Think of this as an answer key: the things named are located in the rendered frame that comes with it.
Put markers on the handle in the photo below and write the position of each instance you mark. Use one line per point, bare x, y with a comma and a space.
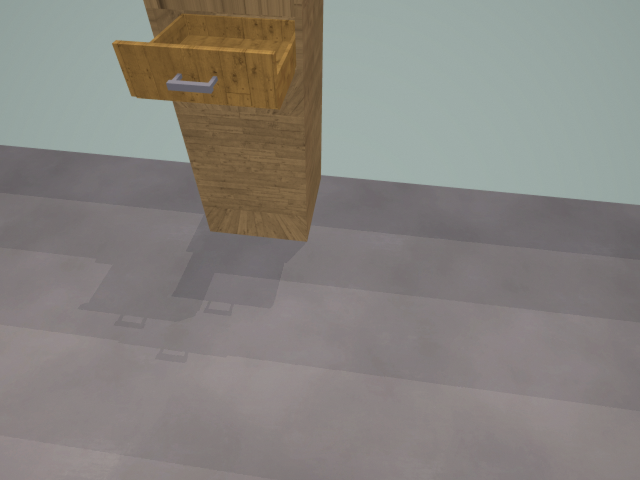
189, 86

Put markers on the drawer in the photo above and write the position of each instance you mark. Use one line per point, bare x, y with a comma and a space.
254, 60

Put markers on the cabinet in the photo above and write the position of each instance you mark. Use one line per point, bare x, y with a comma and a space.
257, 170

